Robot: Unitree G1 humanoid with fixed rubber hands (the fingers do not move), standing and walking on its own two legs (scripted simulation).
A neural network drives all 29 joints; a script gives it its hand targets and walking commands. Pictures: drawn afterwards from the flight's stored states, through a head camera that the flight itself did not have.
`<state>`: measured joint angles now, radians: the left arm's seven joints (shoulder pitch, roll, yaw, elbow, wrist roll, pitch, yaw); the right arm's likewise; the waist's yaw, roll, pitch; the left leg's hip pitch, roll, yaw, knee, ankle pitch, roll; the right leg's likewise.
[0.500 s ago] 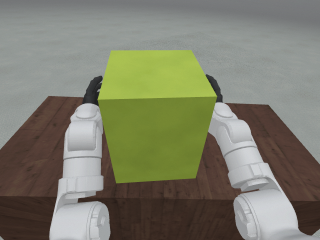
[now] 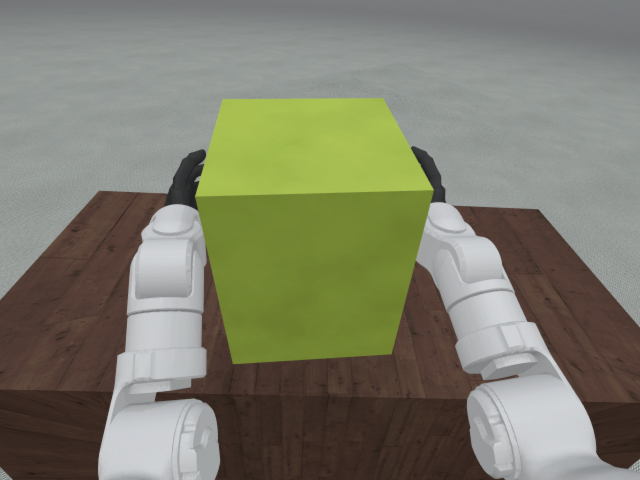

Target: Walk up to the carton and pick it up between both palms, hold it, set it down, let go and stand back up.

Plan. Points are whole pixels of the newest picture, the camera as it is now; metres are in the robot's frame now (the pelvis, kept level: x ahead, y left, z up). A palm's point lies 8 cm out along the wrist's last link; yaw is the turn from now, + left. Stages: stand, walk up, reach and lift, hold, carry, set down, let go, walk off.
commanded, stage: hold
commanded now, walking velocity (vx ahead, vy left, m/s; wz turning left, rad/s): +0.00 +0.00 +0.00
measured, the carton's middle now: (308, 229) +0.37 +0.01 +0.20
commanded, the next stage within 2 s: none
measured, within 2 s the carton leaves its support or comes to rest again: neither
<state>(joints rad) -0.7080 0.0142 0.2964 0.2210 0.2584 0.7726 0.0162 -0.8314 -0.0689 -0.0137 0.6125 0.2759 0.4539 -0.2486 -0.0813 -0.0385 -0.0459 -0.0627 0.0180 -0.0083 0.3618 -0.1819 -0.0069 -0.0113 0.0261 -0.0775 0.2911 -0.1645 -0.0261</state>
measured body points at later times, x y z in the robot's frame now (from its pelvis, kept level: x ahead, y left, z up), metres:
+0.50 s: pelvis +0.00 +0.00 +0.00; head -0.06 +0.02 +0.44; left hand +0.38 +0.16 +0.22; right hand +0.39 -0.14 +0.23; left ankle +0.02 +0.12 -0.75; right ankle +0.01 -0.10 -0.75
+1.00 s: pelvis +0.00 +0.00 +0.00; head -0.06 +0.02 +0.44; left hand +0.38 +0.16 +0.22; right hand +0.39 -0.14 +0.23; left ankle +0.02 +0.12 -0.75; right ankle +0.01 -0.10 -0.75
